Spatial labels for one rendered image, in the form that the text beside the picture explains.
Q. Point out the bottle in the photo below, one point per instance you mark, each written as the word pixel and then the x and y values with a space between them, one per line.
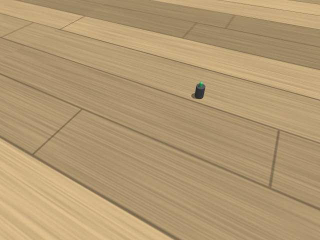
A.
pixel 199 91

